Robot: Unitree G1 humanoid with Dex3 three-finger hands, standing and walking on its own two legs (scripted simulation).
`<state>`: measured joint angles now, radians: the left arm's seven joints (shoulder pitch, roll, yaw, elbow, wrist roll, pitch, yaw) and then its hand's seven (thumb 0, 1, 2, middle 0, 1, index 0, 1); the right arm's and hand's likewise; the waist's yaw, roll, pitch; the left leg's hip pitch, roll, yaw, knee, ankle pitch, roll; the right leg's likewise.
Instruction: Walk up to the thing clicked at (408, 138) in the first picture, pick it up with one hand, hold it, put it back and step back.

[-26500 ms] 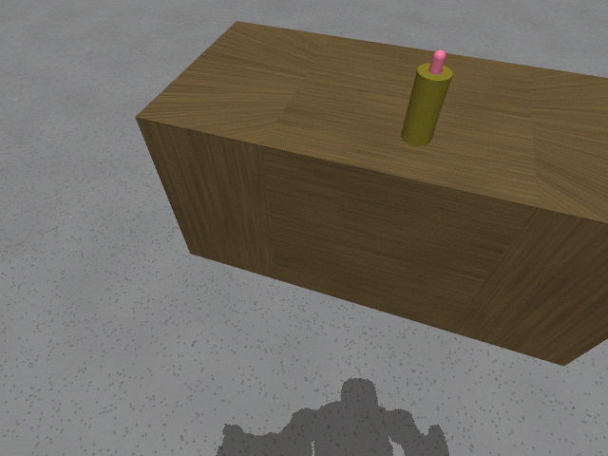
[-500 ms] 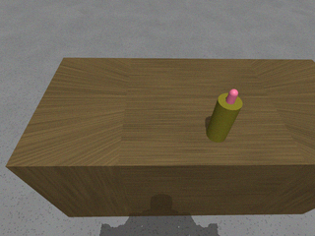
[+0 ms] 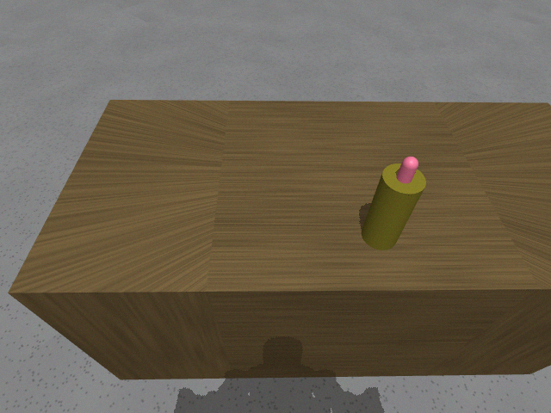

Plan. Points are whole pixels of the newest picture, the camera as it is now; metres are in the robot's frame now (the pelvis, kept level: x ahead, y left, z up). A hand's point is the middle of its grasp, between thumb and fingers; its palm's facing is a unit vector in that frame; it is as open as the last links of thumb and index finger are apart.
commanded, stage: stand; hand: right
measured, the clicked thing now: (393, 201) +0.48 -0.22 -0.02
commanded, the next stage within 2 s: none
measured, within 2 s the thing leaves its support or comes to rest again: neither
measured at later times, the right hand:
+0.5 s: hand out of the picture +0.07 -0.25 -0.16, palm faces -0.01 +0.94 -0.34, open 7.5 cm
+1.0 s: hand out of the picture +0.07 -0.25 -0.16, palm faces -0.01 +0.94 -0.34, open 7.4 cm
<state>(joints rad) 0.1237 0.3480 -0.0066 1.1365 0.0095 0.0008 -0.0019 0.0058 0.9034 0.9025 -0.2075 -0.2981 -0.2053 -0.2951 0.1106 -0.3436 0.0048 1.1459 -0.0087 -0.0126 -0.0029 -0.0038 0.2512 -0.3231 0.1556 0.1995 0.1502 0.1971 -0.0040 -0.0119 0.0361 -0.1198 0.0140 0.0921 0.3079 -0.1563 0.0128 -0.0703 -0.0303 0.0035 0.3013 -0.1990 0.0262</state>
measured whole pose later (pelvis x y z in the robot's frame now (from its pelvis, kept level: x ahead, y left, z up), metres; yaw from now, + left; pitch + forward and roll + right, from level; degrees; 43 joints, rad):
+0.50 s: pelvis +0.00 +0.00 +0.00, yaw +0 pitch -2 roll +0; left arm 0.13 0.35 0.00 1.13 0.01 0.00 0.00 0.01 0.90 0.90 -0.21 -0.30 -0.21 -0.30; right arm 0.11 -0.34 0.00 1.15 -0.01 -0.01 0.00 0.00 -0.88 -0.89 0.21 0.30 0.20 0.30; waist 0.00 -0.01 0.04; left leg -0.12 0.01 0.09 0.31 -0.16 0.01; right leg -0.07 -0.03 0.00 0.30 -0.20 0.03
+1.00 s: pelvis +0.00 +0.00 +0.00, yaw +0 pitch -2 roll +0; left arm 0.13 0.35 0.00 1.13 0.01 0.00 0.00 0.01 0.90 0.90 -0.21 -0.30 -0.21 -0.30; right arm 0.12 -0.34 0.00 1.15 -0.01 -0.01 0.00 0.00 -0.91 -0.90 0.21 0.30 0.20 0.30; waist -0.01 -0.01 0.04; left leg -0.12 0.02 0.09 0.30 -0.15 0.01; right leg -0.07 -0.03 0.00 0.29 -0.19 0.03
